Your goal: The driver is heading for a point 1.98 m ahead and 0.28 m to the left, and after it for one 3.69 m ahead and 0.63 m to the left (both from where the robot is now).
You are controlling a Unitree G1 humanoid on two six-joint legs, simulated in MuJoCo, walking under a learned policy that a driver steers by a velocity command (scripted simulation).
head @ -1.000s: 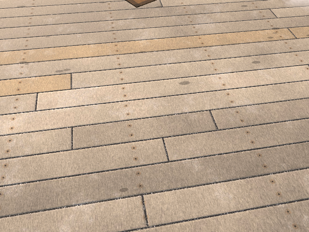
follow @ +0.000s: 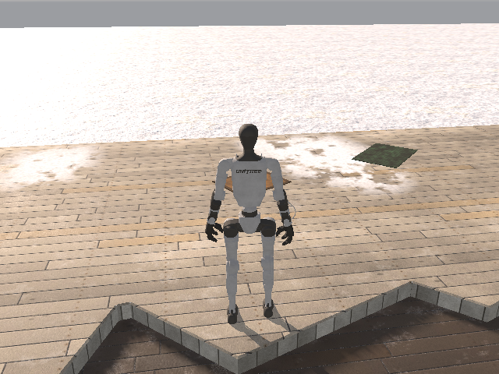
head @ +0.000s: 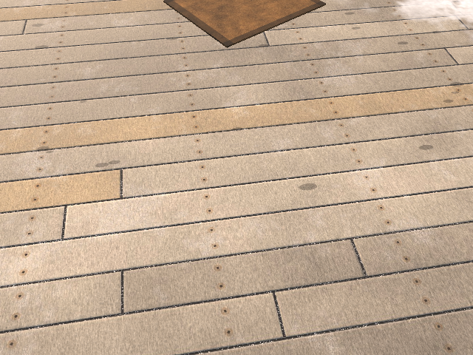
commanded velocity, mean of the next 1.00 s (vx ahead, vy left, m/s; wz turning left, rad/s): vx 0.00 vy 0.00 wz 0.00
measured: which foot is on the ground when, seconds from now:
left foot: down 0.00-1.00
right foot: down 0.00-1.00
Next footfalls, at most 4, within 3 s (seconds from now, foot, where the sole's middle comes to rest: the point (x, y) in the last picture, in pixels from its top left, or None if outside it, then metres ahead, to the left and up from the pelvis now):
none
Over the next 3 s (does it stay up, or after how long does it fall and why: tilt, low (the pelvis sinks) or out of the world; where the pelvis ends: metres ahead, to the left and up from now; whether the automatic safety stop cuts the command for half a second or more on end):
stays up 0.07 -0.02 0.00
